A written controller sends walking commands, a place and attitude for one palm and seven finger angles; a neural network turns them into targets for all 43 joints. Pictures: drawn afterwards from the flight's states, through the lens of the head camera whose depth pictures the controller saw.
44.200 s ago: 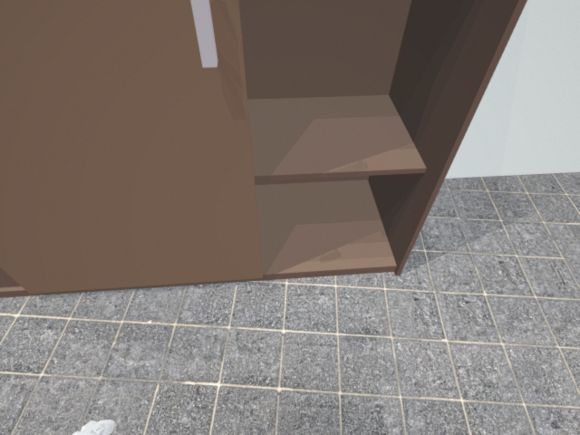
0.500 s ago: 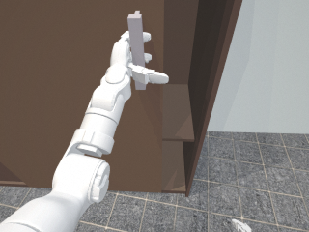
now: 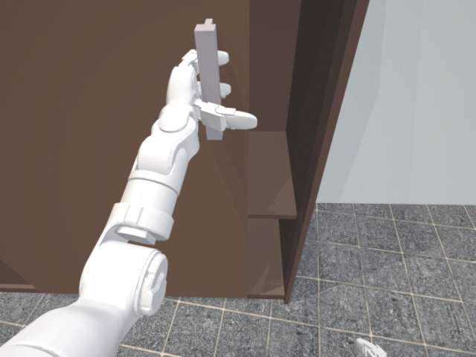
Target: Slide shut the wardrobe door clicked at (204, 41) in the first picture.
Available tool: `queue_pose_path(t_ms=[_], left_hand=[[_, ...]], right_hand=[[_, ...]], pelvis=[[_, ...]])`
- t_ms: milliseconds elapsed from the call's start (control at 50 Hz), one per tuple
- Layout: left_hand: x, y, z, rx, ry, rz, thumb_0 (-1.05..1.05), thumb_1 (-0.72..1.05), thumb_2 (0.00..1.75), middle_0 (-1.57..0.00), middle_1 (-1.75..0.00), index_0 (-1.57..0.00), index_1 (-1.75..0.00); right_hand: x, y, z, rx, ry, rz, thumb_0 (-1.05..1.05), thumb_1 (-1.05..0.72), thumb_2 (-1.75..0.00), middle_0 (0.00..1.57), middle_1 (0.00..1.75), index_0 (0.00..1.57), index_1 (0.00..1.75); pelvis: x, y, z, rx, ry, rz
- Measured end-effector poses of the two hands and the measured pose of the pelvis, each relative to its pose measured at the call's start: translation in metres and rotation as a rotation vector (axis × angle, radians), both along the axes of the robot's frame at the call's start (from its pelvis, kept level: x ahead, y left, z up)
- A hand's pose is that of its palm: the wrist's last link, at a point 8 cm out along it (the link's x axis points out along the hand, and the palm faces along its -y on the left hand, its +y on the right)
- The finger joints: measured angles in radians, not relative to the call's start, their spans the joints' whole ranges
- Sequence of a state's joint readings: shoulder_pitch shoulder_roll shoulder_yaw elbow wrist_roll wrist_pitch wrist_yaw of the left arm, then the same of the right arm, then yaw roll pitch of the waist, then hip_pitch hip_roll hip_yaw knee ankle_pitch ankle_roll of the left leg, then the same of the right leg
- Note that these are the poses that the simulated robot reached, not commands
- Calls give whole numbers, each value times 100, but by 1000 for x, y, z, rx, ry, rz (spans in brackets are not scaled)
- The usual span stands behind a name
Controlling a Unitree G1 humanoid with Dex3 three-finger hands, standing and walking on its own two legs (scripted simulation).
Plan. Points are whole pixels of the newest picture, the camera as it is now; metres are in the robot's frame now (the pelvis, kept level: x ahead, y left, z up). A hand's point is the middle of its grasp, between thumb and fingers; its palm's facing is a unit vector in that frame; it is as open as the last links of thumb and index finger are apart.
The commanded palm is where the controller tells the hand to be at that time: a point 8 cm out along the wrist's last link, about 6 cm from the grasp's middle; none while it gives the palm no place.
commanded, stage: grip the handle and tug to test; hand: left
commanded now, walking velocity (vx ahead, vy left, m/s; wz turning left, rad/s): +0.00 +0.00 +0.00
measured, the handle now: (212, 82) +0.49 +0.06 +0.25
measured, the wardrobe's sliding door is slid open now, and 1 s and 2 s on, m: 0.15 0.15 0.15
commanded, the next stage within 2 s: tug the door sideways, standing still in 1.32 s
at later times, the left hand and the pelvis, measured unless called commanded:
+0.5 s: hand (219, 96) +0.43 +0.04 +0.25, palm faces -0.02 -1.00 +0.01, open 7.1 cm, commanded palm +0.41 +0.09 +0.25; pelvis +0.00 +0.00 +0.00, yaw +0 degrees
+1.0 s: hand (221, 95) +0.43 +0.04 +0.25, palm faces -0.01 -1.00 +0.00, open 6.3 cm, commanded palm +0.40 +0.08 +0.25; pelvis +0.00 +0.00 +0.00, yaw +0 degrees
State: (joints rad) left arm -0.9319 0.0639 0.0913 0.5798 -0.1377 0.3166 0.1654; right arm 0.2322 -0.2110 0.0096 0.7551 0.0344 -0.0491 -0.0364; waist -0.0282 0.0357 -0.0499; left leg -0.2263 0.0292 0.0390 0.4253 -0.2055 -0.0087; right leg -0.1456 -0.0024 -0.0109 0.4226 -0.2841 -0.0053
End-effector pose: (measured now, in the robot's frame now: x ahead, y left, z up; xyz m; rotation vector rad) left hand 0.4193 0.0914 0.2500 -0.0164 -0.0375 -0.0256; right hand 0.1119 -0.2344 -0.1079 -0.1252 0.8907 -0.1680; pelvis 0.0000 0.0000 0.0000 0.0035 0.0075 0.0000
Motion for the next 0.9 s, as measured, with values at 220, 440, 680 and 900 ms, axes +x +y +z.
queue_pose_path(t_ms=[220, 440, 680, 900], left_hand=[[-4, 1, 2, 15, -1, 11, -1, -14, 46, -34, -125, -32, -125], [-7, 4, 3, 8, -12, 7, 0, 36, 67, -37, -132, -35, -130], [-7, 2, 3, 14, -7, 15, 0, 63, 78, -36, -136, -34, -133], [-7, 2, 4, 14, 1, 20, 1, 63, 80, -36, -137, -34, -134]], right_hand=[[9, 1, 2, 1, -11, 8, 1, -90, -90, 20, 30, 20, 30], [14, 2, 4, 9, -24, 10, 1, -90, -90, 20, 30, 20, 30], [19, -1, 4, 6, -16, 12, 1, -90, -90, 20, 30, 20, 30], [19, -1, 3, 2, -11, 24, 1, -90, -90, 20, 30, 20, 30]], pelvis=[[0, 0, 0, -1, -6, 3], [2, -1, 0, 0, -10, 0], [5, -2, 1, 1, -10, 4], [3, -4, 0, 1, -9, 11]])
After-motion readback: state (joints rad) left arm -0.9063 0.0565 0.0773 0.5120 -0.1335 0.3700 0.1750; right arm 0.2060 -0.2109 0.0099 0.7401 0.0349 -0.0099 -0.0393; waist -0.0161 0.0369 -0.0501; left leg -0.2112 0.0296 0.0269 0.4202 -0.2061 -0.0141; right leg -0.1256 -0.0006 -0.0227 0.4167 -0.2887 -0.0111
